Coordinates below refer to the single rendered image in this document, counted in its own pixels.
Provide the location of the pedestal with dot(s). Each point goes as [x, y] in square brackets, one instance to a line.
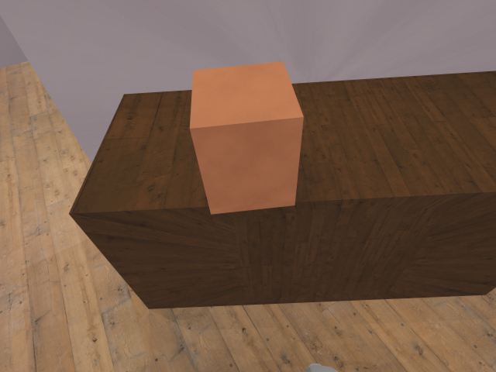
[396, 198]

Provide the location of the carton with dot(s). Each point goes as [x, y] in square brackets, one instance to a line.
[246, 126]

